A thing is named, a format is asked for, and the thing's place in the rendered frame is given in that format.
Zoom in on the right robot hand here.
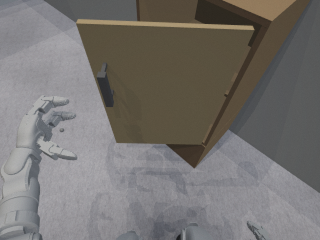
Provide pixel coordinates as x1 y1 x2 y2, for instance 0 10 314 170
247 220 271 240

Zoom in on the right robot thigh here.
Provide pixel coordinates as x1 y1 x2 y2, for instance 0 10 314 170
180 226 214 240

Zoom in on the left robot shin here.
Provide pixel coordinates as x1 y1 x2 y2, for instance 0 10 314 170
127 230 137 234

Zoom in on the cupboard door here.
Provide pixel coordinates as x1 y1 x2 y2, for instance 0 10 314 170
76 19 255 145

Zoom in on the robot left forearm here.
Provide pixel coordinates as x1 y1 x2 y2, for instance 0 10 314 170
0 147 42 240

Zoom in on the handle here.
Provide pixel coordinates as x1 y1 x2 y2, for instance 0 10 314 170
96 62 114 107

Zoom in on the left robot hand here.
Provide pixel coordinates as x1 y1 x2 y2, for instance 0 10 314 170
16 95 78 161

